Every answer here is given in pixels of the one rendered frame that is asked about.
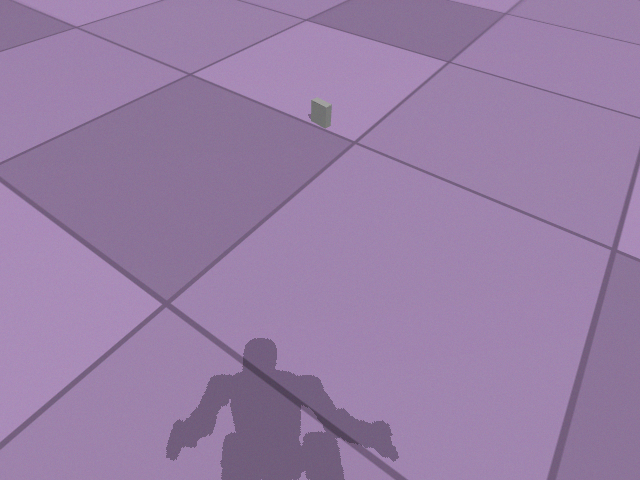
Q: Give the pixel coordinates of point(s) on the carton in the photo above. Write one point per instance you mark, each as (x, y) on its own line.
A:
(321, 112)

